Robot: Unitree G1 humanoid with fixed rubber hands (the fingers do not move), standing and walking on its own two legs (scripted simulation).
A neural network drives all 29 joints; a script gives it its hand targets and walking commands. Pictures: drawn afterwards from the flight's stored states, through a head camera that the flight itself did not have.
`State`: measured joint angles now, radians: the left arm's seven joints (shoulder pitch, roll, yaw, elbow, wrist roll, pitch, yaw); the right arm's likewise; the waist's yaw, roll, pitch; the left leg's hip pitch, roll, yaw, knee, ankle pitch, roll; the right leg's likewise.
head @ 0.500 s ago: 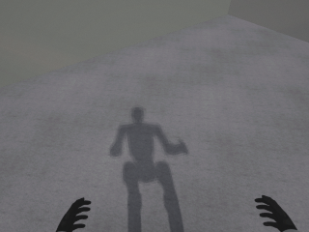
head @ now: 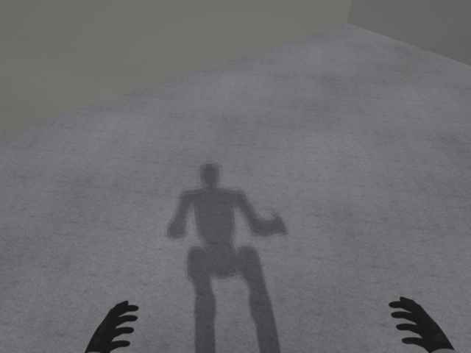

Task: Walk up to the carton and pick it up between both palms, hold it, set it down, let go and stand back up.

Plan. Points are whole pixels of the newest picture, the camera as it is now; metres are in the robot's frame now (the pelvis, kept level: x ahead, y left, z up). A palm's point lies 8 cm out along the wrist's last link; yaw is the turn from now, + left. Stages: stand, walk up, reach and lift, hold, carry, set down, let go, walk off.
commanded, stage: stand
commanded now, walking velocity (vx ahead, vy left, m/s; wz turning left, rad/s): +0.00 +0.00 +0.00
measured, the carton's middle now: out of the picture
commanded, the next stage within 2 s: none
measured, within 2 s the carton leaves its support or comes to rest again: neither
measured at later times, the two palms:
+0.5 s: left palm (100, 351) +0.16 +0.25 -0.06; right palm (436, 348) +0.16 -0.29 -0.05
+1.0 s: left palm (99, 351) +0.16 +0.25 -0.06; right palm (437, 348) +0.16 -0.29 -0.05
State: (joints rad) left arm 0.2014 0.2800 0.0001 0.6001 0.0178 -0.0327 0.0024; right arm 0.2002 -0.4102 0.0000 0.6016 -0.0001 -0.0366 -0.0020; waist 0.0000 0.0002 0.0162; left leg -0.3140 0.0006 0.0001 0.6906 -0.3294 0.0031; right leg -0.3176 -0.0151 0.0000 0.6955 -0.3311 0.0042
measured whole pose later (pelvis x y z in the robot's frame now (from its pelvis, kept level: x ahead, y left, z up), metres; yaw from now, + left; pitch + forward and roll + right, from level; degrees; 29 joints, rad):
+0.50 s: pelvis +0.00 +0.00 +0.00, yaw +0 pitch -3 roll +0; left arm 0.20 0.28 0.00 0.60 0.02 -0.03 0.00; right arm 0.20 -0.41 0.00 0.60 0.00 -0.04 0.00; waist 0.00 0.00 0.02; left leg -0.31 0.00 0.00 0.69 -0.33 0.00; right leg -0.32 -0.02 0.00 0.70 -0.33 0.00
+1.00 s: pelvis +0.00 +0.00 +0.00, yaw +0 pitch -3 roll +0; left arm 0.20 0.28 0.00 0.60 0.02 -0.03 0.00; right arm 0.20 -0.41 0.00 0.60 0.00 -0.04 0.00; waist 0.00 0.00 0.02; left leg -0.31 0.00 0.00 0.69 -0.33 0.00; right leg -0.32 -0.01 0.00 0.70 -0.33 0.00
